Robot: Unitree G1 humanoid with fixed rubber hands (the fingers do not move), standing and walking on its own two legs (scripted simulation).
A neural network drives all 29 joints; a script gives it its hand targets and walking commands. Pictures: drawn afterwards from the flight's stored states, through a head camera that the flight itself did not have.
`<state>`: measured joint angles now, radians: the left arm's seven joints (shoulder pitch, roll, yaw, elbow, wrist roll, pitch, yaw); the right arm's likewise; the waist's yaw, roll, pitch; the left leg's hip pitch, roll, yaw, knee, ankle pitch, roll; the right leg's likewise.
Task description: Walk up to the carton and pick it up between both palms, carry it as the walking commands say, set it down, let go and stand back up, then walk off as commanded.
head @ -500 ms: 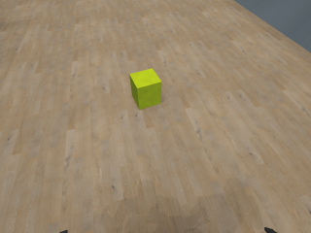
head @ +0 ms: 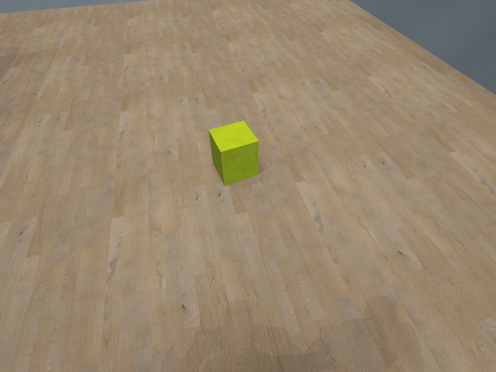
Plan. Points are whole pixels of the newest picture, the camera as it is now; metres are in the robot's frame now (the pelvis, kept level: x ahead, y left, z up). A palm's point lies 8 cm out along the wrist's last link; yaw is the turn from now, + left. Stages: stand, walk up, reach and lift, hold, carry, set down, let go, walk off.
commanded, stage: stand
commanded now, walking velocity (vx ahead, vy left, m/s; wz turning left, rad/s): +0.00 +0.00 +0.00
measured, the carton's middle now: (234, 153) +1.34 +0.09 -0.64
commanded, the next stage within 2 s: walk up in 1.40 s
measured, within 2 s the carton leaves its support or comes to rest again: neither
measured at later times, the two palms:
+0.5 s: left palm out of the picture +0.08 +0.27 -0.10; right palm out of the picture +0.07 -0.30 -0.11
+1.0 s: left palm out of the picture +0.10 +0.26 -0.10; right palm out of the picture +0.08 -0.31 -0.10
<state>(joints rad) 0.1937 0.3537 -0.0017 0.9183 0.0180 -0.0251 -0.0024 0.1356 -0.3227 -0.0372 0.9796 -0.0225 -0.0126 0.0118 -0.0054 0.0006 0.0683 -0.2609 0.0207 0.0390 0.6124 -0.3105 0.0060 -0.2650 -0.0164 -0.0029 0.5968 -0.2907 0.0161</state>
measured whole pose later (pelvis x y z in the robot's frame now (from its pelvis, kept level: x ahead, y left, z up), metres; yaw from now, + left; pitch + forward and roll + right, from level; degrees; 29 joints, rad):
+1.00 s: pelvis +0.01 -0.03 +0.02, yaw +0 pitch -3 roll +0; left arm 0.11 0.34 -0.01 1.07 0.01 -0.03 -0.01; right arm 0.11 -0.33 -0.01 1.12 -0.02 -0.01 0.01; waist -0.01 0.00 0.06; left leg -0.12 0.05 0.03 0.35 -0.18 -0.04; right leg -0.13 0.01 -0.02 0.36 -0.18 -0.02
